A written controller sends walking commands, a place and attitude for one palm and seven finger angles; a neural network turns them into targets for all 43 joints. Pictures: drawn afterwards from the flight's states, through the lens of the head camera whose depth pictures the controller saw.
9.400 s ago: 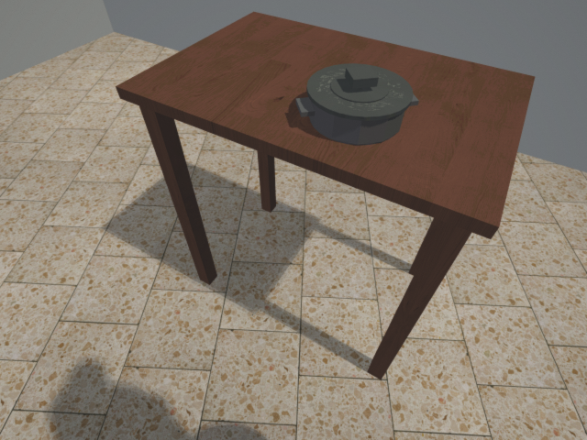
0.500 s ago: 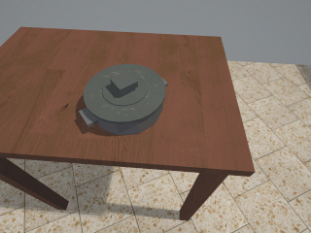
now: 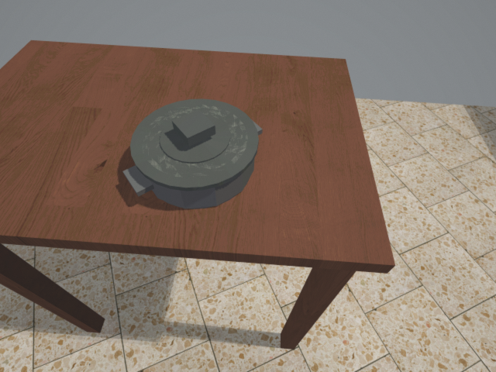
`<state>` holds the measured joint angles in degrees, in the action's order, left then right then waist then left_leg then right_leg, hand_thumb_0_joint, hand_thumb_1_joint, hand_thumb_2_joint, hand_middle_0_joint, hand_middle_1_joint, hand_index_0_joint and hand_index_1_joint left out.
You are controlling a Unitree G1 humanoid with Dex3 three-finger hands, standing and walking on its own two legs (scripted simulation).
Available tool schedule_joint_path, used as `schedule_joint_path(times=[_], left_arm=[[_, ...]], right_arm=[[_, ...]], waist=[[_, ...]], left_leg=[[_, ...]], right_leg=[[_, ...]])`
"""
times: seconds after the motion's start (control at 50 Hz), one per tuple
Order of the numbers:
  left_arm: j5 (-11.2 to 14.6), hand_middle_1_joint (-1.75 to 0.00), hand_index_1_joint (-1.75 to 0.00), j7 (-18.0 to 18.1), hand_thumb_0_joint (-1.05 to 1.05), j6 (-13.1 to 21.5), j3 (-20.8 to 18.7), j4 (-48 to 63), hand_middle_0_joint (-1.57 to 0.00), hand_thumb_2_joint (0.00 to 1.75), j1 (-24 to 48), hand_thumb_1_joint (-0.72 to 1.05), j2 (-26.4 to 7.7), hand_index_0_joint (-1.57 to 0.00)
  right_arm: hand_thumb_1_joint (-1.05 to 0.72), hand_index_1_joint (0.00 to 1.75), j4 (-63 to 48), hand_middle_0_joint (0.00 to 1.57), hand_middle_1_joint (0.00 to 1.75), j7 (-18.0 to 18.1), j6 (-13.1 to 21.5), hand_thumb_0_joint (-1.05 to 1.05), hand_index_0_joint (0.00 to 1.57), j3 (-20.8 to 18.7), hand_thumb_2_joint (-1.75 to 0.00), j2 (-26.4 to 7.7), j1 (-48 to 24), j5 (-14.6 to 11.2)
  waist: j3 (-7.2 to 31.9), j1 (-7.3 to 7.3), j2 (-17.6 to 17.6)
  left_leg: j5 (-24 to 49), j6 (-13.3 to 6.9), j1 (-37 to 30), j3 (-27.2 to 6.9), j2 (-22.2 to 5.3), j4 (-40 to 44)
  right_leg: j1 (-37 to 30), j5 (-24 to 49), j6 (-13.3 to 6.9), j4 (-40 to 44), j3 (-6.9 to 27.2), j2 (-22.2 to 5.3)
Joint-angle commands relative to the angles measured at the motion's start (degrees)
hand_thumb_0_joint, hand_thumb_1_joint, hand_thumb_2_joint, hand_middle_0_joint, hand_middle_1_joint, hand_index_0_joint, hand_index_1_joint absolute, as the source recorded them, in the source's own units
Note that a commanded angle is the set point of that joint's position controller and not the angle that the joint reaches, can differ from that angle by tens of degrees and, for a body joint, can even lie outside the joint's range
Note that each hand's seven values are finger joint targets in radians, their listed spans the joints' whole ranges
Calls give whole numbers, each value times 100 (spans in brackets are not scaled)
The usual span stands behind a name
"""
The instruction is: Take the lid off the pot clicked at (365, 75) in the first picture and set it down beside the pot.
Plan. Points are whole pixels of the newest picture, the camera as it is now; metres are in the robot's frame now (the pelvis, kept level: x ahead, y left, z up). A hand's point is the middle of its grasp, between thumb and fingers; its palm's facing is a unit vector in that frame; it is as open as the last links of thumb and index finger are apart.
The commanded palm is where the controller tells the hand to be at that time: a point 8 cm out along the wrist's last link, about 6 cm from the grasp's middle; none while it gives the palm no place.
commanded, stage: look again from close up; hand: left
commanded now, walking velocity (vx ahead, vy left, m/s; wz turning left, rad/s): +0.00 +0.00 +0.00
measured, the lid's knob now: (193, 127) +0.44 +0.12 +0.15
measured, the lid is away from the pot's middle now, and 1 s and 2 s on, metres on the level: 0.00 0.00 0.00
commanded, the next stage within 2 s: lift the closed hand beside the body in 1.06 s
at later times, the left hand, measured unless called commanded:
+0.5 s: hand out of the picture -0.01 +0.18 -0.18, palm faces +0.03 -0.98 -0.18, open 7.4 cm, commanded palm none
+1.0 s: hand out of the picture -0.02 +0.19 -0.18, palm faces +0.03 -0.99 -0.17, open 7.4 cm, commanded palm none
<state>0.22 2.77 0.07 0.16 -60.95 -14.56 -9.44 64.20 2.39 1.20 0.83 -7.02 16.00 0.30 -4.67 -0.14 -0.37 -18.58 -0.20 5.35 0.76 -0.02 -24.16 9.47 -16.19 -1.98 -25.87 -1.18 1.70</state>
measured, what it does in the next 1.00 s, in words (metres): stands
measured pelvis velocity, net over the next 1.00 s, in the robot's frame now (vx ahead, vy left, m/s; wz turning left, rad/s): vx -0.01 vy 0.03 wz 0.00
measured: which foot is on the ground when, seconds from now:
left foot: down 0.00-1.00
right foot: down 0.00-1.00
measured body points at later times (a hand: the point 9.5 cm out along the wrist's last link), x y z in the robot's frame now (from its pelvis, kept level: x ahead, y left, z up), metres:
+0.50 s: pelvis -0.01 +0.02 +0.00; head +0.02 +0.03 +0.45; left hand -0.01 +0.23 -0.16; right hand -0.03 -0.19 -0.16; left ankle -0.06 +0.11 -0.74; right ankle -0.03 -0.10 -0.74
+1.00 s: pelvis -0.01 +0.03 +0.00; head +0.02 +0.04 +0.45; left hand -0.02 +0.24 -0.17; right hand -0.03 -0.17 -0.16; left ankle -0.06 +0.11 -0.74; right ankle -0.03 -0.10 -0.74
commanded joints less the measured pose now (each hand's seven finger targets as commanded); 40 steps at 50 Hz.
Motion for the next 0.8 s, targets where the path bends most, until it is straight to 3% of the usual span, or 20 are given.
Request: schedule_joint_path(times=[0.0, 0.1, 0.14, 0.24, 0.28, 0.44, 0.52, 0.58, 0.66, 0.78], left_arm=[[-21, -30, -30, 7, 0, 87, -116, 165, -20, 90, -409, 90, -538, -20], [-22, -30, -30, 3, 0, 84, -107, 158, -20, 90, -458, 90, -509, -20], [-27, -30, -30, 0, 0, 85, -107, 145, -20, 90, -452, 90, -487, -20], [-28, -30, -30, -3, 0, 76, -100, 117, -20, 90, -495, 90, -445, -20], [-19, -30, -30, -6, 0, 76, -97, 109, -20, 90, -512, 90, -452, -20], [-32, -30, -30, 8, 0, 73, -89, 59, -20, 90, -563, 90, -381, -20], [-37, -30, -30, 6, 0, 54, -90, 48, -20, 90, -565, 90, -366, -20], [-30, -30, -30, 2, 0, 60, -88, 32, -20, 90, -609, 90, -362, -20], [-41, -30, -30, 9, 0, 45, -89, 28, -20, 90, -587, 90, -323, -20], [-33, -30, -30, 5, 0, 45, -95, 4, -20, 90, -619, 90, -323, -20]], right_arm=[[-90, 30, -90, 20, 30, 36, 41, 0, 20, -105, -90, -429, 502, 3], [-90, 30, -82, 20, 30, 30, 47, 0, 20, -105, -90, -406, 542, 0], [-90, 30, -62, 20, 30, 33, 59, 0, 20, -92, -90, -372, 575, 0], [-90, 30, -67, 20, 30, 42, 70, 0, 20, -100, -90, -360, 592, 0], [-90, 30, -64, 20, 30, 40, 77, 0, 20, -110, -90, -350, 609, 2], [-90, 30, -36, 20, 30, 52, 91, 0, 20, -104, -90, -342, 636, -5], [-90, 30, -41, 20, 30, 49, 88, 0, 20, -101, -90, -342, 642, -5], [-90, 30, -31, 20, 30, 51, 98, 0, 20, -110, -90, -327, 661, 0], [-90, 30, -31, 20, 30, 54, 104, 0, 20, -101, -90, -326, 685, -4], [-90, 30, -32, 20, 30, 59, 111, 0, 20, -109, -90, -323, 702, -2]], waist=[[126, 17, 39], [118, 17, -10], [99, 12, 176], [73, 17, 211], [166, 29, 53], [65, 19, 205], [-43, 21, 102], [114, 36, 97], [9, 29, 242], [91, 48, 32]], left_leg=[[1496, -107, 305, -348, -569, 243], [1403, -123, 351, -376, -558, 244], [1490, -132, 350, -392, -563, 275], [1537, -155, 343, -414, -578, 275], [1619, -176, 298, -430, -608, 270], [1789, -191, 307, -436, -597, 263], [1593, -214, 416, -477, -584, 306], [1694, -231, 330, -478, -600, 291], [1773, -245, 365, -500, -594, 329], [1864, -274, 337, -533, -610, 308]], right_leg=[[-159, 1852, -130, 336, 689, -839], [-132, 1676, -122, 357, 689, -820], [-86, 1648, -138, 334, 682, -817], [-14, 1522, -133, 308, 663, -783], [-84, 1543, -120, 295, 603, -769], [13, 1571, -110, 249, 601, -779], [52, 1330, -91, 266, 584, -756], [-34, 1397, -91, 258, 558, -754], [59, 1295, -66, 219, 545, -740], [-30, 1319, -52, 218, 500, -727]])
